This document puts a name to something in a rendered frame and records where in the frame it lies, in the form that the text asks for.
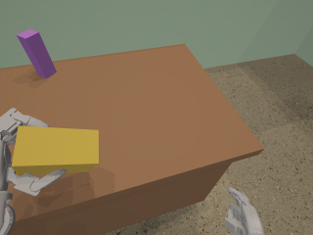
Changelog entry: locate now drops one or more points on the left robot forearm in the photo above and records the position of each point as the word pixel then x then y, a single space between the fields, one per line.
pixel 7 213

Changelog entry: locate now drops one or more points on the table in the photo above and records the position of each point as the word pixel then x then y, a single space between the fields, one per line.
pixel 167 134

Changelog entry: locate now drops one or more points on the left robot hand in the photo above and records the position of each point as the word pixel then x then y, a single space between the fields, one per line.
pixel 27 183

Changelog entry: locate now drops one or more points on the sponge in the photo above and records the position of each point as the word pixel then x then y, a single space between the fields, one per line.
pixel 42 150

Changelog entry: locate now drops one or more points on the right robot hand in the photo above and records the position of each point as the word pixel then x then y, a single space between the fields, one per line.
pixel 247 219

